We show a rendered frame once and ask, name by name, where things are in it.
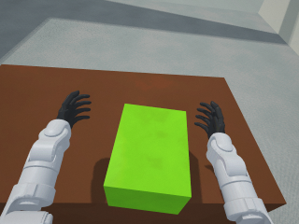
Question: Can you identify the robot right forearm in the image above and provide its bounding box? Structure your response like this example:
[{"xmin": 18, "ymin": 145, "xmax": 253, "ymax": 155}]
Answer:
[{"xmin": 206, "ymin": 133, "xmax": 274, "ymax": 224}]

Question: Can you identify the pedestal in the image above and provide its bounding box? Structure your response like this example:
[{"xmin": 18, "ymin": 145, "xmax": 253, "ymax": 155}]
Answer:
[{"xmin": 0, "ymin": 64, "xmax": 287, "ymax": 224}]

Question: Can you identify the robot left forearm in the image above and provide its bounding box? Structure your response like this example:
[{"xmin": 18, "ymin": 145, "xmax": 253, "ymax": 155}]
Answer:
[{"xmin": 0, "ymin": 119, "xmax": 71, "ymax": 224}]

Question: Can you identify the left robot hand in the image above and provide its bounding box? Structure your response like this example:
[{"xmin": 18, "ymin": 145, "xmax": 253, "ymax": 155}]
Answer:
[{"xmin": 56, "ymin": 91, "xmax": 92, "ymax": 129}]

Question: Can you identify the carton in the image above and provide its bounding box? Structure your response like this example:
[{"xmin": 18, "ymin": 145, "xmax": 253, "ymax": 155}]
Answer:
[{"xmin": 103, "ymin": 104, "xmax": 192, "ymax": 215}]

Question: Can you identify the left robot upper arm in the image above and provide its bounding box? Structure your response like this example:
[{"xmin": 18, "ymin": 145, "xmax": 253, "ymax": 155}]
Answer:
[{"xmin": 1, "ymin": 211, "xmax": 53, "ymax": 224}]

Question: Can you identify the right robot hand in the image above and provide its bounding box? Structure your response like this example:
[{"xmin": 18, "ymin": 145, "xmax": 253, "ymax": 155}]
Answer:
[{"xmin": 194, "ymin": 101, "xmax": 225, "ymax": 139}]

